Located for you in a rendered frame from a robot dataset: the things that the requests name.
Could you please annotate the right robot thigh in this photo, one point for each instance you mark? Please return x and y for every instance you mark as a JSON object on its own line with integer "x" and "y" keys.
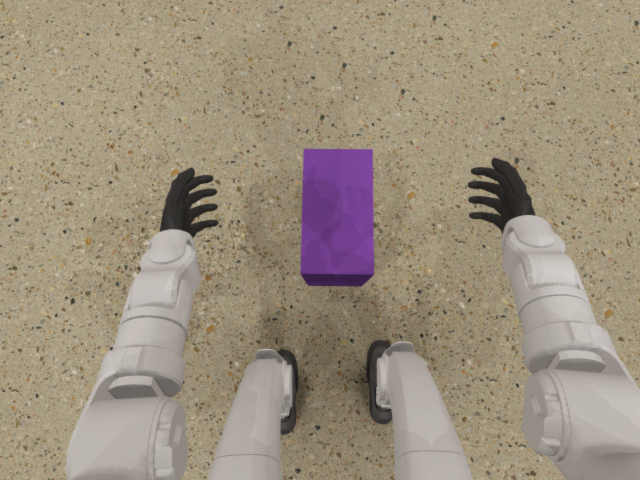
{"x": 426, "y": 446}

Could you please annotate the robot right foot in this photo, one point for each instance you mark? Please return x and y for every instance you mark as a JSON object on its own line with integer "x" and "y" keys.
{"x": 378, "y": 414}

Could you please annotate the robot right forearm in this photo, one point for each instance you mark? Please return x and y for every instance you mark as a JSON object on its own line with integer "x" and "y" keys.
{"x": 558, "y": 323}

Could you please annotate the left robot upper arm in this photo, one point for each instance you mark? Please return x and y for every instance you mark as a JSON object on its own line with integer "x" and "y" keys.
{"x": 131, "y": 439}

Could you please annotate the robot right hand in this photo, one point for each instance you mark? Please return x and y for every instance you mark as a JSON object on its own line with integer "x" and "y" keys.
{"x": 513, "y": 199}

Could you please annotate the robot left hand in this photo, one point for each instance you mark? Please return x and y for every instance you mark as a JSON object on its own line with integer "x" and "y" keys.
{"x": 177, "y": 213}

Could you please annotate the right robot upper arm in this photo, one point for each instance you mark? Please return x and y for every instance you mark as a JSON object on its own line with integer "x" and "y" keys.
{"x": 587, "y": 423}

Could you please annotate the carton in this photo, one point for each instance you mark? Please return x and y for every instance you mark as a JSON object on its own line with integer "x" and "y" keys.
{"x": 337, "y": 237}

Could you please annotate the robot left forearm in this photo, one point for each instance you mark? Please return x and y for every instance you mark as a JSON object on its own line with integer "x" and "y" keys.
{"x": 146, "y": 360}

